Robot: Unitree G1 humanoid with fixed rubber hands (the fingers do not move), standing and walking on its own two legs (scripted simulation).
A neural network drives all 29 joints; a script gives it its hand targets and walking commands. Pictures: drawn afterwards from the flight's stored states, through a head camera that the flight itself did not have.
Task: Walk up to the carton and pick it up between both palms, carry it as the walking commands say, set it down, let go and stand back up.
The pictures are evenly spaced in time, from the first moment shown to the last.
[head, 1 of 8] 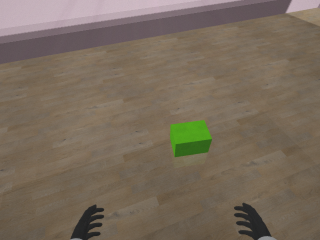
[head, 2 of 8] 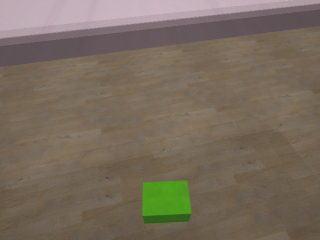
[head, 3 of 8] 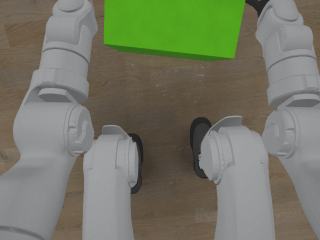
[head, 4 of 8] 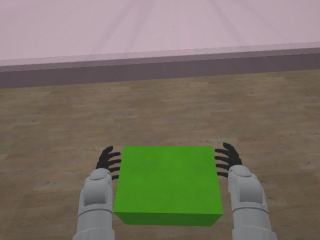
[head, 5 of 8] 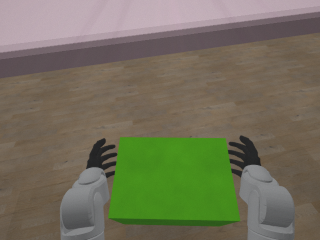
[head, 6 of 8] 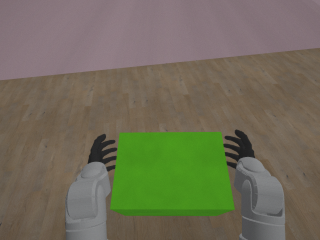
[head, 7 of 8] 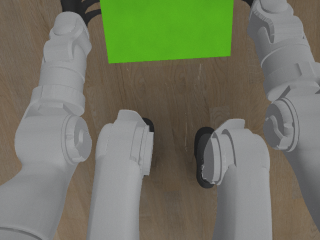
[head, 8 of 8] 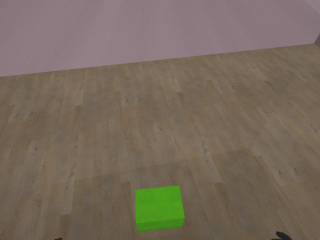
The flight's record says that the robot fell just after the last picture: no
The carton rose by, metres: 0.71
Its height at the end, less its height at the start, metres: +0.00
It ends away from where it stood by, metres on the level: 1.47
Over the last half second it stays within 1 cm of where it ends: yes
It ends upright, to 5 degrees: yes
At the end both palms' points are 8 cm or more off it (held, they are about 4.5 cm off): yes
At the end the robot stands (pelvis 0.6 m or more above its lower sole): yes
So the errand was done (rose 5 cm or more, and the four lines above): yes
